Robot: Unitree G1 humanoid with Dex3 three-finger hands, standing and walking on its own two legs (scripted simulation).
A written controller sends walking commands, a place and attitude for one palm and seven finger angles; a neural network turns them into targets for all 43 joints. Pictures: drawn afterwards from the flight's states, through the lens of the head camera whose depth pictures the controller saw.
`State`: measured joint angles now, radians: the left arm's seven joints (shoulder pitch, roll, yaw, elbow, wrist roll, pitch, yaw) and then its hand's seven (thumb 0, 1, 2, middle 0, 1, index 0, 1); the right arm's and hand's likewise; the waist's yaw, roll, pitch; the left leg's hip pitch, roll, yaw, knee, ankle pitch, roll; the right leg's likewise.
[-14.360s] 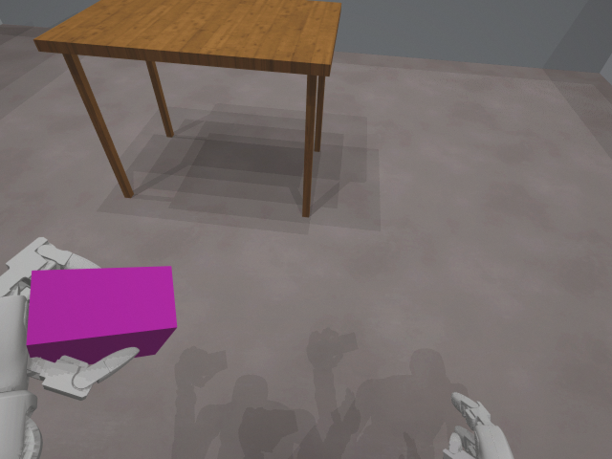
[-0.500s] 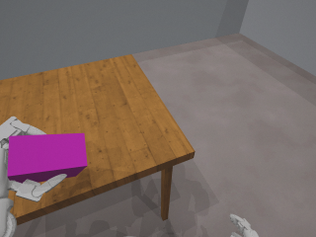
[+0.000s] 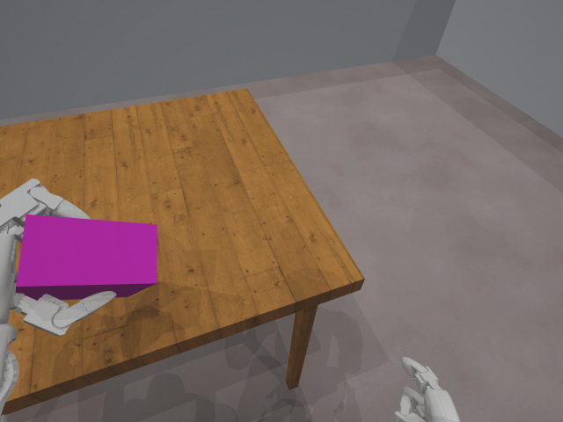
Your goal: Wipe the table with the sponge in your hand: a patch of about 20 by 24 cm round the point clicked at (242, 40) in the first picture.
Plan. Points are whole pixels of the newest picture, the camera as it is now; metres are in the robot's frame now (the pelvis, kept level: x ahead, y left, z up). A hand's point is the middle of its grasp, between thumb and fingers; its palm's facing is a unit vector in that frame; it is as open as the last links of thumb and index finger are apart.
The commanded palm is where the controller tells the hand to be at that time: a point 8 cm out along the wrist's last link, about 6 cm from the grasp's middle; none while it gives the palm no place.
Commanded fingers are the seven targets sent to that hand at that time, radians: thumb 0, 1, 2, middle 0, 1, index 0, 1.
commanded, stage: come to a stop and stand still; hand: left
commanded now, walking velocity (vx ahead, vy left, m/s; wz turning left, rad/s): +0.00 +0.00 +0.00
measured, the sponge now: (104, 263) +0.23 +0.23 +0.16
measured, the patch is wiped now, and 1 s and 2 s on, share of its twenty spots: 0.00 0.00 0.00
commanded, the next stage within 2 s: look again from close up in 1.34 s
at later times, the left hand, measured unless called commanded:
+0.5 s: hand (73, 230) +0.26 +0.28 +0.16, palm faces +0.36 -0.86 -0.37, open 10.3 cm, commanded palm +0.20 +0.31 +0.18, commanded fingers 0.00 0.10 1.30 -1.20 -1.60 -1.20 -1.60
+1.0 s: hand (42, 248) +0.24 +0.31 +0.16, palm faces +0.36 -0.86 -0.35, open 10.3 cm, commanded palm +0.19 +0.34 +0.18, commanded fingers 0.00 0.10 1.30 -1.20 -1.60 -1.20 -1.60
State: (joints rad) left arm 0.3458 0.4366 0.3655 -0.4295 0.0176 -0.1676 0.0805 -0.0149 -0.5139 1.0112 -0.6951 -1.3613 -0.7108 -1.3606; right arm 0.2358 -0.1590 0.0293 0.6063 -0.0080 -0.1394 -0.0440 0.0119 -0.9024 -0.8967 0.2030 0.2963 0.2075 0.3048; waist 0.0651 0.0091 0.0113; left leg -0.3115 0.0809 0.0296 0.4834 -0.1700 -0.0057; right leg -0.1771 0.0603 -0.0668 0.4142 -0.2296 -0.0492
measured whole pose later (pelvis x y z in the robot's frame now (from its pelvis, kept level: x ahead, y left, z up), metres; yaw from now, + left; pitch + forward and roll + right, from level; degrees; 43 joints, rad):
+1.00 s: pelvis +0.02 +0.06 +0.00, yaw -1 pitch -1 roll -2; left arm 0.43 0.37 0.34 -0.48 -0.03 -0.17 0.11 -0.02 -0.51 1.01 -0.69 -1.36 -0.71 -1.36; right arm 0.20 -0.18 0.03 0.58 0.01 -0.12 -0.04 0.01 -0.90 -0.90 0.20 0.30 0.21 0.30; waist 0.03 -0.04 0.04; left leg -0.25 -0.01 0.07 0.46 -0.19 0.06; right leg -0.12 -0.02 -0.01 0.36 -0.22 0.04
